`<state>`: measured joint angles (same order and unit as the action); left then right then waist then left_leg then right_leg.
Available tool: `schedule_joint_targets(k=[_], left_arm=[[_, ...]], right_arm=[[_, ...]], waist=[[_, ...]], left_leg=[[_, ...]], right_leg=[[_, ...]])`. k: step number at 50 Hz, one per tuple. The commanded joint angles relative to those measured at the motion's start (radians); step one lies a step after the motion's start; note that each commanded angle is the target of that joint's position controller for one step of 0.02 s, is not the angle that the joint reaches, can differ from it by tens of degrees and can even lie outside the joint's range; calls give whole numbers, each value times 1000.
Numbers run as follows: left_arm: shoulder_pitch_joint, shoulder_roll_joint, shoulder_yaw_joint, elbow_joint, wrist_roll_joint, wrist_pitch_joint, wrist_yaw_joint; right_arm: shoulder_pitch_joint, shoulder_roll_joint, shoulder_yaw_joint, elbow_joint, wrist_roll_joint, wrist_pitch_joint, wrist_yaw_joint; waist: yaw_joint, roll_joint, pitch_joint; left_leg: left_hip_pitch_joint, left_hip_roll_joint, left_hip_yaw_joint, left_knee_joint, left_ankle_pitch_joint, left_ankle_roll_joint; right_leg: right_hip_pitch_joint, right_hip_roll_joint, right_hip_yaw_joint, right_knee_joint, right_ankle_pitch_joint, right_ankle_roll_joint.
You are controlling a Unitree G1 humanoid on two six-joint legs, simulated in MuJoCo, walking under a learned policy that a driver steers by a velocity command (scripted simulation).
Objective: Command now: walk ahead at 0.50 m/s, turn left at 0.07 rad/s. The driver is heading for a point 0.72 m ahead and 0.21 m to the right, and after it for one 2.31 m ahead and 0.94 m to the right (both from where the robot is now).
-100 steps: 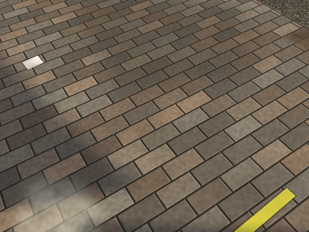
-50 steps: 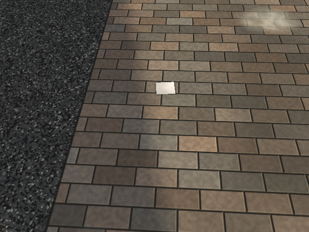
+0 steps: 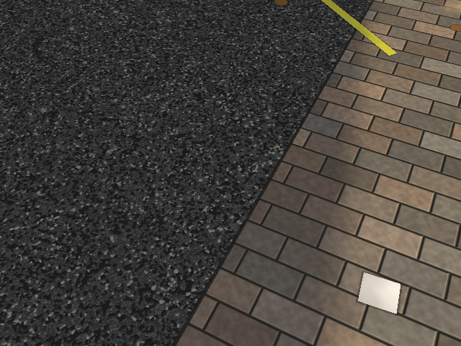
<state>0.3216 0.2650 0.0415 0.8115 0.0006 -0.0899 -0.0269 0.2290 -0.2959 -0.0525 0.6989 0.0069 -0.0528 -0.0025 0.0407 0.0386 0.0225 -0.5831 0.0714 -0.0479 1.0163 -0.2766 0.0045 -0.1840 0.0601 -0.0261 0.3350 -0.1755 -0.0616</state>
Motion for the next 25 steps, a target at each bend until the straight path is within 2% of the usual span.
schedule_joint_targets(k=[1,4,8,10,11,12,13,14,15,16,17,18,19,20,21,22,25], left_arm=[[-41,167,39,-59,-8,-14,11],[-2,181,40,-37,-16,-4,15],[79,189,42,5,-25,14,18],[89,199,46,17,-29,27,24],[83,210,50,19,-29,33,27],[63,222,54,16,-30,37,30],[54,206,47,11,-26,38,32],[37,151,24,-17,-6,34,31],[172,29,-12,-39,-5,16,29],[149,114,6,-21,-31,4,26],[58,179,29,-45,-50,2,25],[4,173,30,-58,-44,4,27],[-22,162,34,-63,-32,11,29],[-7,146,38,-59,-29,25,28],[13,123,35,-54,-32,39,28],[17,100,33,-55,-32,50,27],[-34,84,33,-85,-24,68,28]], right_arm=[[-46,-36,-4,-76,-6,-16,2],[-144,-20,5,-92,-1,-27,14],[-257,-31,3,-126,10,-38,32],[-268,-49,-4,-138,10,-45,41],[-242,-64,-11,-132,9,-49,42],[-176,-87,-22,-115,6,-52,39],[-45,-128,-45,-76,1,-53,31],[132,-192,-66,-48,-17,-51,19],[203,-278,-84,-29,-26,-39,13],[220,-189,-65,-26,-15,-33,14],[157,-140,-47,-23,-7,-33,11],[93,-111,-37,-23,-7,-35,11],[37,-80,-27,-18,-10,-38,14],[0,-58,-22,-14,-18,-46,16],[-23,-55,-24,-8,-20,-53,17],[-35,-57,-27,1,-19,-61,17],[-36,-87,-41,31,-23,-72,10]], waist=[[-14,-106,-8],[22,-104,8],[56,-104,38],[35,-111,43],[13,-119,30],[-33,-124,-5],[-100,-110,-92],[-178,-50,-243],[-128,215,-397],[-162,196,-419],[-160,130,-246],[-133,84,-160],[-104,68,-93],[-69,84,-60],[-48,89,-47],[-36,76,-34],[-27,32,4]], left_leg=[[-87,41,-7,-157,137,-20],[-26,15,21,-344,300,-22],[-2,-15,26,-460,333,-6],[16,-27,14,-508,270,13],[62,-36,16,-525,236,23],[170,-55,33,-553,220,40],[373,-63,46,-569,232,66],[672,82,-86,-513,252,125],[1020,343,-505,-563,129,269],[988,350,-654,-665,-51,288],[860,313,-499,-693,-75,240],[728,271,-378,-721,-24,213],[613,234,-291,-760,41,199],[526,204,-214,-799,97,187],[471,195,-164,-832,131,186],[437,195,-120,-856,180,192],[424,198,-9,-891,280,200]], right_leg=[[59,-264,211,-191,216,-172],[53,-231,133,-192,235,-141],[122,-271,149,-160,233,-130],[173,-298,182,-116,268,-116],[187,-304,194,-84,311,-107],[178,-291,185,-12,420,-92],[129,-242,152,134,499,-65],[-46,-184,115,401,325,-26],[-422,-30,46,766,-270,44],[-532,-50,154,908,-409,48],[-599,-97,150,947,-335,45],[-583,-139,126,922,-249,47],[-553,-163,121,877,-192,52],[-496,-188,130,844,-147,56],[-452,-195,127,830,-123,62],[-440,-199,123,818,-108,68],[-492,-206,135,732,-1,85]])
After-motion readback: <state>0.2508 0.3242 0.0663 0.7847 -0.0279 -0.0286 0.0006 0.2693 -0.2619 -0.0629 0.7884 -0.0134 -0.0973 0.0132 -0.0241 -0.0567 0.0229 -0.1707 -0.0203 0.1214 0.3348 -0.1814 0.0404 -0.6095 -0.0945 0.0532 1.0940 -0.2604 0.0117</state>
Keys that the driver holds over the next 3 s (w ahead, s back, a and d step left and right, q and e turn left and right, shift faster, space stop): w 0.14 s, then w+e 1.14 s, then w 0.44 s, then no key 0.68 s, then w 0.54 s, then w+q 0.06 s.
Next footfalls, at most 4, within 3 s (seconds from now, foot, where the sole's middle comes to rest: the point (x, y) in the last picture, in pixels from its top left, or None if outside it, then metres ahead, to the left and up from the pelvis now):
0.28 left None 0.33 0.16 -0.78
0.80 right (306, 320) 0.56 -0.15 -0.78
1.26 left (280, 222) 0.90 -0.08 -0.78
1.76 right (388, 215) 0.94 -0.45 -0.78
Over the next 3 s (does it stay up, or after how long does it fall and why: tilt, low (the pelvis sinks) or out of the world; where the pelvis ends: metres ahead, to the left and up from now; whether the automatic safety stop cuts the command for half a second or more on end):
stays up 1.15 -0.47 -0.01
